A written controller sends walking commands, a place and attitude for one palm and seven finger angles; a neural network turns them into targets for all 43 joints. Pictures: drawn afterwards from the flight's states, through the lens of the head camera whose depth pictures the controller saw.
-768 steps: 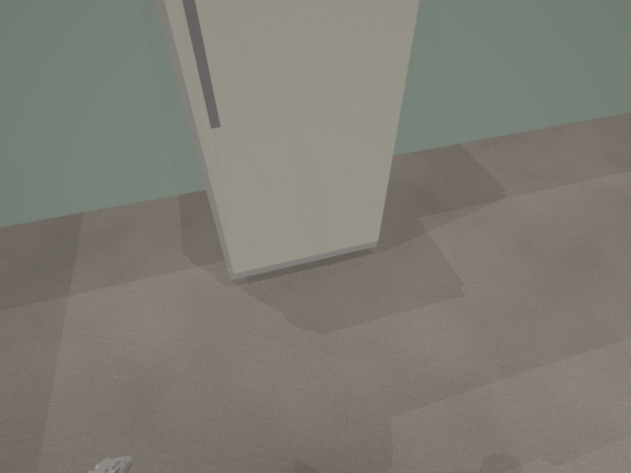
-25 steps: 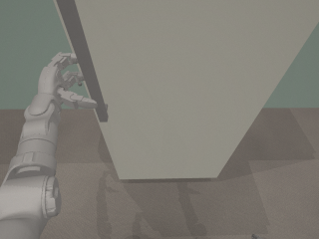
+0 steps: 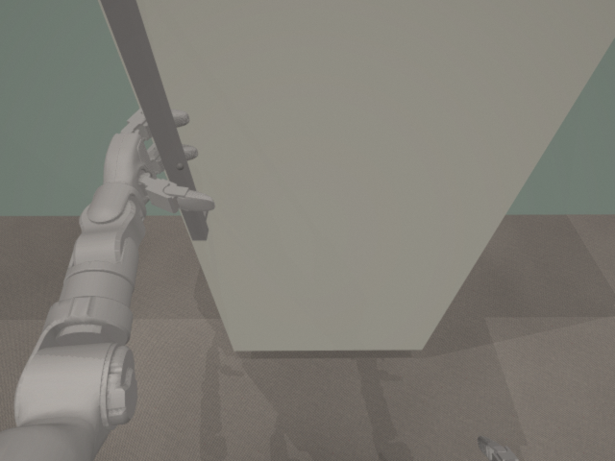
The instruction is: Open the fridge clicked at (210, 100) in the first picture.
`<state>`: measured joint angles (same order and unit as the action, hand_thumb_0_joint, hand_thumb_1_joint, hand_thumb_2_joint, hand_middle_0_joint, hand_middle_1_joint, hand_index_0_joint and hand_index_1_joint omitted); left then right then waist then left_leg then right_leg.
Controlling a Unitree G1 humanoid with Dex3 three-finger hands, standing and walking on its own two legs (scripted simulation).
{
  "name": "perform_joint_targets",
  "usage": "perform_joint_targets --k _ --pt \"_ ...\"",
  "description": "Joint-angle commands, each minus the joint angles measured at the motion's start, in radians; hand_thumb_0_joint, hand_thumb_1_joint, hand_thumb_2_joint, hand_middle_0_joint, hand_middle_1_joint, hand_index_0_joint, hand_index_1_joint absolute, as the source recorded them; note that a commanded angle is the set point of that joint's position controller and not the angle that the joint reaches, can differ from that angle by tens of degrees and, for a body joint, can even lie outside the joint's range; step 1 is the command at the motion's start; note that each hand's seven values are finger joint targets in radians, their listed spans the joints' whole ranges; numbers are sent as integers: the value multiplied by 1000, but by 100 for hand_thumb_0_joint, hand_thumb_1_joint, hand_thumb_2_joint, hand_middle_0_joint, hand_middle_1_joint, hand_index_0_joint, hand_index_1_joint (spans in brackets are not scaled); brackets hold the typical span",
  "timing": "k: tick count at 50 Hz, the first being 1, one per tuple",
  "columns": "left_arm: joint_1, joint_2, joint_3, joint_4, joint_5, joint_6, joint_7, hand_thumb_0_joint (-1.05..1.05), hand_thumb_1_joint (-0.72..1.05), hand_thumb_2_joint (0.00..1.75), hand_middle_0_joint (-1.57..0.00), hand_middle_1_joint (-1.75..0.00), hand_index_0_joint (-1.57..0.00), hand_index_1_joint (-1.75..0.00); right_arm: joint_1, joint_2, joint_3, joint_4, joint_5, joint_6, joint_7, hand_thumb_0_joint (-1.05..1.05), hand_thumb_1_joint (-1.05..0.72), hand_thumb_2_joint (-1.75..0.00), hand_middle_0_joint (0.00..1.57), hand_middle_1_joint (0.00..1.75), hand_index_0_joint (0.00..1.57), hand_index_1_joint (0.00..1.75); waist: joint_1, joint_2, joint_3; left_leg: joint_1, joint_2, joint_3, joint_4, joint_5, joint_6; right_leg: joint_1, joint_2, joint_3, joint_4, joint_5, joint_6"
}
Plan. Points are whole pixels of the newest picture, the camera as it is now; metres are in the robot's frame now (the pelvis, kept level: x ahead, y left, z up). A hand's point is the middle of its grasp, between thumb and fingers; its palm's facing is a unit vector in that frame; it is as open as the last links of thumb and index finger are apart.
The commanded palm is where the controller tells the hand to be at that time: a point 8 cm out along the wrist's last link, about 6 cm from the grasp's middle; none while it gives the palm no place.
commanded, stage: slide the fingers in behind the handle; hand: left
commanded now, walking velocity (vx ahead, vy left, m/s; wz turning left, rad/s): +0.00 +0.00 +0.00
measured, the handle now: (172, 133) +0.49 +0.19 +0.17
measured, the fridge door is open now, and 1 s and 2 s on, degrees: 0 0 0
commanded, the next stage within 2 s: grip the handle and tug to test in 0.82 s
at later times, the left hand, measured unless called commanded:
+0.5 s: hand (186, 169) +0.44 +0.17 +0.16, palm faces +0.07 -1.00 -0.03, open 14.1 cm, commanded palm +0.42 +0.21 +0.15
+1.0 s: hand (187, 166) +0.45 +0.17 +0.15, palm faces +0.05 -1.00 -0.02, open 13.9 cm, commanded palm +0.42 +0.21 +0.15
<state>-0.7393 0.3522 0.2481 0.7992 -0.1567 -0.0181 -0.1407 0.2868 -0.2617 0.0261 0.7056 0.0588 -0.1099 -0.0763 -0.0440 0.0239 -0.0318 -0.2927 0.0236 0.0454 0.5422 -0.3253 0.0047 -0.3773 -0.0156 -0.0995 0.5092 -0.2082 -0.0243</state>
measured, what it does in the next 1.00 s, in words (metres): stands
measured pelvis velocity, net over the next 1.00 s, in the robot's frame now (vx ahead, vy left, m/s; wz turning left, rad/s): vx -0.01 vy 0.00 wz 0.00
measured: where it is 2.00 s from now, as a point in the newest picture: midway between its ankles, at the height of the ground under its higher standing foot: outside the picture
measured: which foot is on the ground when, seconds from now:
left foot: down 0.00-1.00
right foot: down 0.00-1.00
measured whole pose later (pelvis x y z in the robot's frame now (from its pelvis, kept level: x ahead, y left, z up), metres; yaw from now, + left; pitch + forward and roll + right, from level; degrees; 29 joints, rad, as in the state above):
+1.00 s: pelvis -0.01 +0.00 +0.00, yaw +0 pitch +5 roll +0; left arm -0.80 0.35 0.24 0.91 -0.15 -0.09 -0.12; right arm 0.32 -0.26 0.02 0.73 0.05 -0.14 -0.07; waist -0.06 0.02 -0.03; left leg -0.33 0.02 0.05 0.56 -0.32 0.01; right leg -0.41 -0.02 -0.09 0.53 -0.20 -0.02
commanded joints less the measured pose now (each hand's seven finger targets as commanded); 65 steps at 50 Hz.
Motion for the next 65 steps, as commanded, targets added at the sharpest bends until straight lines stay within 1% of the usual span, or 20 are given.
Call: perform_joint_targets --k 1,5,7,10,14,15,21,22,26,27,31,33,40,42,44,46,52,56,62,65 --pt "-460 228 68 -216 -15 -66 4 0 -50 30 -30 -120 -30 -120 11 -147 -53 -106 0 -39 -11 0 -90 -90 20 30 20 30 -3 -28 -359 28 -20 -41 -59 330 9 266 10 72 -17 328 -3" --pt "-450 217 57 -194 -9 -66 7 0 -50 30 -30 -120 -30 -120 5 -146 -51 -106 2 -37 -11 0 -90 -90 20 30 20 30 -9 -41 -314 0 -22 -33 -65 280 13 255 6 78 -27 295 2" --pt "-444 278 107 -186 -5 -69 14 0 -50 30 -30 -120 -30 -120 7 -154 -53 -105 -1 -34 -12 0 -90 -90 20 30 20 30 0 -44 -311 -12 -23 -29 -65 253 15 264 3 89 -32 270 4" --pt "-495 257 73 -180 -3 -82 10 0 -50 30 -30 -120 -30 -120 -3 -147 -47 -106 4 -39 -14 0 -90 -90 20 30 20 30 -16 -39 -280 -40 -25 -23 -68 195 17 250 -1 101 -44 216 8" --pt "-517 264 73 -228 -4 -117 7 0 -50 30 -30 -120 -30 -120 0 -146 -53 -107 3 -47 -14 0 -90 -90 20 30 20 30 -10 -1 -359 -8 -28 -26 -60 219 18 278 2 105 -31 243 3" --pt "-516 230 46 -234 -9 -120 3 0 -50 30 -30 -120 -30 -120 -5 -141 -52 -108 5 -51 -14 0 -90 -90 20 30 20 30 -16 11 -362 -1 -29 -22 -57 220 18 276 3 107 -32 250 4" --pt "-577 219 23 -157 -8 -103 5 0 -50 30 -30 -120 -30 -120 7 -153 -50 -86 7 -58 -15 0 -90 -90 20 30 20 30 -43 -19 -297 -32 -28 -36 -67 135 18 211 2 102 -55 137 8" --pt "-564 245 46 -144 -3 -105 9 0 -50 30 -30 -120 -30 -120 9 -157 -52 -84 5 -57 -14 0 -90 -90 20 30 20 30 -32 -17 -303 -29 -28 -38 -65 142 19 215 3 104 -52 137 6" --pt "-612 172 -13 -134 -5 -118 8 0 -50 30 -30 -120 -30 -120 21 -149 -50 -77 3 -67 -11 0 -90 -90 20 30 20 30 -50 -7 -307 -13 -29 -47 -63 160 15 188 8 89 -42 157 3" --pt "-584 194 14 -122 -5 -121 11 0 -50 30 -30 -120 -30 -120 24 -153 -53 -76 1 -68 -10 0 -90 -90 20 30 20 30 -37 -18 -321 -9 -28 -48 -59 177 16 198 9 89 -37 170 1" --pt "-625 167 -14 -114 -5 -132 9 0 -50 30 -30 -120 -30 -120 28 -148 -50 -73 2 -73 -8 0 -90 -90 20 30 20 30 -53 -15 -317 -14 -29 -47 -55 164 16 182 8 90 -36 163 5" --pt "-624 206 19 -99 -1 -135 13 0 -50 30 -30 -120 -30 -120 35 -155 -52 -68 0 -73 -8 0 -90 -90 20 30 20 30 -47 -18 -328 -12 -28 -49 -55 175 16 185 8 88 -33 171 4" --pt "-599 221 37 -76 1 -137 12 0 -50 30 -30 -120 -30 -120 42 -153 -50 -70 -2 -71 -4 0 -90 -90 20 30 20 30 -34 -25 -322 -28 -27 -51 -57 192 12 193 11 83 -23 187 1" --pt "-585 217 35 -82 7 -138 17 0 -50 30 -30 -120 -30 -120 39 -155 -52 -77 -2 -69 -5 0 -90 -90 20 30 20 30 -30 -16 -319 -13 -26 -54 -56 207 13 183 13 78 -19 190 -2" --pt "-595 159 -11 -111 4 -139 17 0 -50 30 -30 -120 -30 -120 36 -143 -50 -80 0 -72 -2 0 -90 -90 20 30 20 30 -38 12 -326 4 -26 -54 -55 223 10 175 15 75 -17 205 -2" --pt "-579 176 11 -108 1 -138 21 0 -50 30 -30 -120 -30 -120 44 -150 -53 -77 -3 -74 -1 0 -90 -90 20 30 20 30 -31 -13 -334 8 -21 -59 -56 243 8 180 18 71 -14 218 -4" --pt "-555 192 24 -133 7 -128 27 0 -22 42 -33 -124 -33 -124 38 -152 -56 -78 -3 -65 -1 0 -90 -90 20 30 20 30 -21 -2 -341 20 -23 -54 -56 273 7 197 17 71 -14 242 -5" --pt "-552 112 -36 -159 3 -118 30 0 -3 50 -35 -127 -35 -127 31 -140 -54 -82 0 -67 1 0 -90 -90 20 30 20 30 -33 2 -320 43 -16 -59 -58 292 1 172 22 61 -18 240 -4" --pt "-517 151 5 -190 6 -111 44 0 25 62 -38 -131 -38 -131 28 -146 -58 -83 -4 -63 0 0 -90 -90 20 30 20 30 -12 -11 -353 60 -16 -59 -60 342 1 210 21 62 -15 280 -7" --pt "-537 113 -29 -183 3 -105 38 0 39 68 -40 -133 -40 -133 20 -139 -54 -83 0 -62 -1 0 -90 -90 20 30 20 30 -29 -16 -311 49 -16 -54 -65 311 3 191 20 61 -24 264 -4"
